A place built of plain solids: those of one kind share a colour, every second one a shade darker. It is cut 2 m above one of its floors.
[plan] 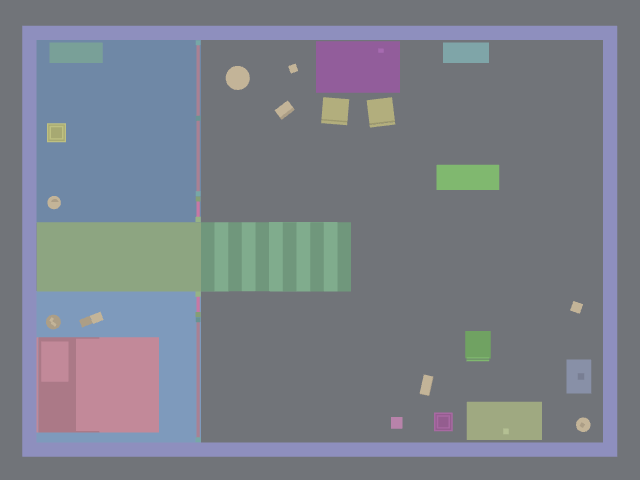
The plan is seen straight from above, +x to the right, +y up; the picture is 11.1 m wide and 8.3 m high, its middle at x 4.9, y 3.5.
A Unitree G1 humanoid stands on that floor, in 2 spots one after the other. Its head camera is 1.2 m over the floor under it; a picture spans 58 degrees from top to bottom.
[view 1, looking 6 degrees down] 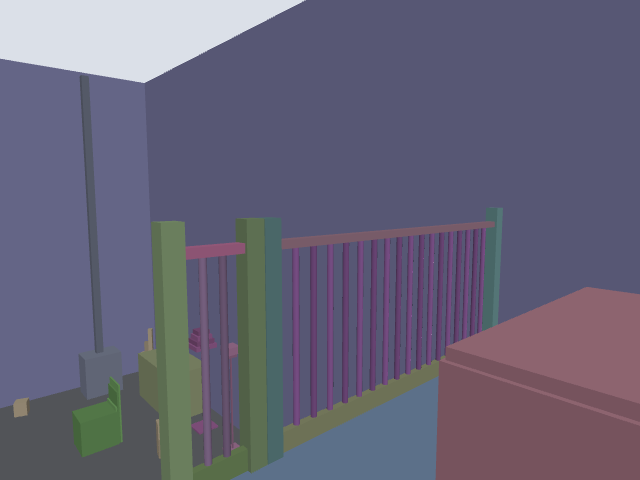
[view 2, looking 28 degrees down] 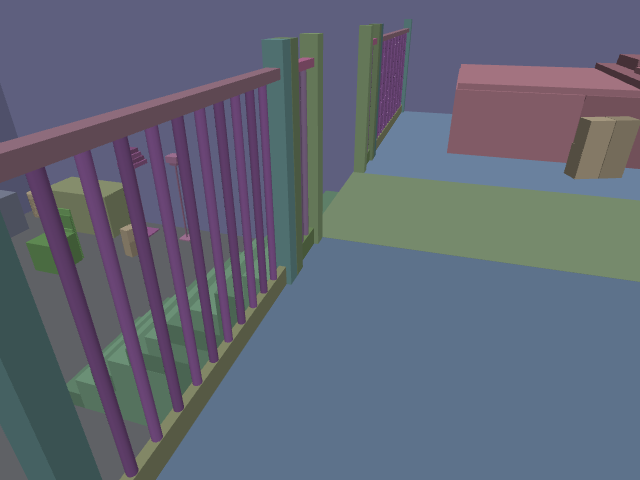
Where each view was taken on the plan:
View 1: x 1.24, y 3.21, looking -42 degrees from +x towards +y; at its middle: gal_guard_rail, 2.06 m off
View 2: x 2.09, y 6.01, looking -73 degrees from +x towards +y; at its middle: guard_newel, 2.54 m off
